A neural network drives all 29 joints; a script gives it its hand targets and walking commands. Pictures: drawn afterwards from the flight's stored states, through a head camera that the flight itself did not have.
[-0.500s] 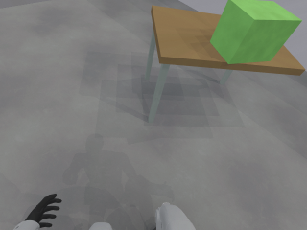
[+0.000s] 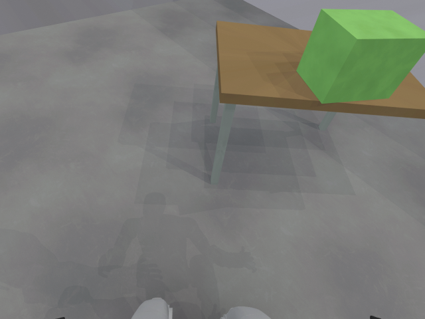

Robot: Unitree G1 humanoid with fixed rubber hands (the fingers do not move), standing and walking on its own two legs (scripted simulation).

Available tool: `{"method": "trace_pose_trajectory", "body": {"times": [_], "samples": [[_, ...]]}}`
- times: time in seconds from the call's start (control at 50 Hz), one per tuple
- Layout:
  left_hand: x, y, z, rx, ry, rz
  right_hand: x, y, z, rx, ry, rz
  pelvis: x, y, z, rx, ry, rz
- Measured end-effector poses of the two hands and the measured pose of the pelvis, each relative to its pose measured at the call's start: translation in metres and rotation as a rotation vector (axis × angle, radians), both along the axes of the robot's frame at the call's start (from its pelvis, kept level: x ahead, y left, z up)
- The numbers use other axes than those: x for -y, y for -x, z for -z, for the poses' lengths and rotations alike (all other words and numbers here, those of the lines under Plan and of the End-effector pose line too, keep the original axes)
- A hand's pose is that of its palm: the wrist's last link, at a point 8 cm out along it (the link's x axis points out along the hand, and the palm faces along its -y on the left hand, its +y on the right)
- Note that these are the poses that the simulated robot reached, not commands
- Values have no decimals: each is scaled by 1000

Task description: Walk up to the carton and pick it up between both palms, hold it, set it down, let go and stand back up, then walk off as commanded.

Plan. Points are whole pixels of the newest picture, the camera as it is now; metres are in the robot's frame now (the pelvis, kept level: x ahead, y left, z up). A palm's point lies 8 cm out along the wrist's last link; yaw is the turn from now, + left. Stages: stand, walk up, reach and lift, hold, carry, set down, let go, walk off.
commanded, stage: walk up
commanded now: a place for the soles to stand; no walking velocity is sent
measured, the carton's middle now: (357, 56) +0.95 -0.56 +0.03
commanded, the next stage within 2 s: none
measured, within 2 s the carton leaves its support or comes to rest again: neither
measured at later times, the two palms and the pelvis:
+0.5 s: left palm out of the picture +0.11 +0.19 -0.12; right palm out of the picture +0.10 -0.46 -0.07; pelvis +0.04 -0.12 -0.01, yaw -1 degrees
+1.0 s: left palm (148, 278) +0.21 +0.12 -0.12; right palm out of the picture +0.10 -0.52 -0.07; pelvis +0.08 -0.18 -0.01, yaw -1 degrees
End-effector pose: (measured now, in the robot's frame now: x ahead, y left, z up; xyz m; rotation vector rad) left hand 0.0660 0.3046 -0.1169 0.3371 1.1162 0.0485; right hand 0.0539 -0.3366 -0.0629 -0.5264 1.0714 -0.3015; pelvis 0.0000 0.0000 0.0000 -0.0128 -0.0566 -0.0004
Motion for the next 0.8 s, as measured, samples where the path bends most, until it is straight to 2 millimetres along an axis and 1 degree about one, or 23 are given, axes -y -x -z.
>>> {"method": "trace_pose_trajectory", "body": {"times": [0.06,0.12,0.16,0.22,0.28,0.34,0.38,0.4,0.44,0.48,0.52,0.58,0.68,0.72,0.8], "samples": [[5,-24,0,37,13,3,5,8,-6,-17,16,16,2,-6,-1,-6,-3,4],[14,-49,-1,87,27,13,13,16,-11,-39,31,28,9,-10,-2,-12,-4,6],[23,-61,0,106,37,20,21,19,-12,-50,39,33,15,-12,-1,-16,-12,8],[39,-71,1,112,45,30,36,19,-11,-61,41,37,29,-16,0,-21,-26,12],[58,-75,1,102,43,33,55,14,-6,-65,35,32,48,-20,2,-28,-42,13],[81,-76,2,83,26,41,80,5,2,-50,22,36,73,-27,6,-38,-61,26],[95,-71,7,76,10,44,99,-4,13,-37,18,29,91,-31,14,-22,-62,30],[100,-66,9,67,4,37,105,-9,17,-38,13,25,98,-33,17,-13,-54,26],[107,-53,7,34,-9,23,113,-22,17,-28,4,27,107,-36,14,-4,-44,22],[110,-42,1,1,-24,10,119,-36,13,-5,-6,22,114,-40,8,4,-41,19],[113,-38,-4,-15,-32,-2,123,-46,9,2,-10,14,119,-45,3,7,-37,11],[117,-37,-5,-31,-32,-11,128,-56,7,-1,-8,8,123,-52,2,1,-32,5],[117,-49,3,-28,-10,-29,128,-64,5,-41,13,-1,122,-62,4,-19,-5,-18],[117,-60,8,-14,-1,-29,127,-61,4,-51,24,-3,120,-66,7,-20,-3,-19],[124,-92,7,36,12,-26,135,-51,-3,-84,42,14,125,-74,4,-28,-2,-18]]}}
